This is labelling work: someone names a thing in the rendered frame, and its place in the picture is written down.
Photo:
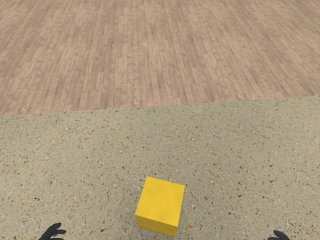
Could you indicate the right robot hand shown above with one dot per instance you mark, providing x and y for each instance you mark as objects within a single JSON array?
[{"x": 280, "y": 236}]

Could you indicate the left robot hand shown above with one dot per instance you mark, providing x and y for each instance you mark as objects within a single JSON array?
[{"x": 51, "y": 231}]

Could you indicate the carton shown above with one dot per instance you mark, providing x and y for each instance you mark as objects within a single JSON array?
[{"x": 159, "y": 206}]

